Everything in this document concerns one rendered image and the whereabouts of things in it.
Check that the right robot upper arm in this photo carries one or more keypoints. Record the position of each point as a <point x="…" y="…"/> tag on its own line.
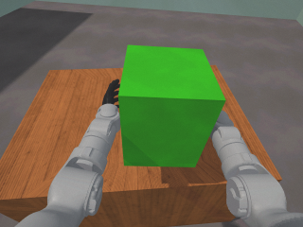
<point x="259" y="201"/>

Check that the carton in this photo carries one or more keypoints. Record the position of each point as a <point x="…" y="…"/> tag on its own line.
<point x="169" y="101"/>

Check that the robot left hand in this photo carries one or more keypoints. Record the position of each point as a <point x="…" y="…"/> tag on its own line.
<point x="111" y="93"/>

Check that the left robot forearm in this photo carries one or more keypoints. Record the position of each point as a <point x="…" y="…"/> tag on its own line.
<point x="94" y="147"/>

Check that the pedestal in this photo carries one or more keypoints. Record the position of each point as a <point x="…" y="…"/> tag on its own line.
<point x="132" y="196"/>

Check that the right robot forearm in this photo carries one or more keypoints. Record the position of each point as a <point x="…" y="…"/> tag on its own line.
<point x="234" y="154"/>

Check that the left robot upper arm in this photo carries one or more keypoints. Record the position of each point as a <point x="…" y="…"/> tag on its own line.
<point x="75" y="195"/>

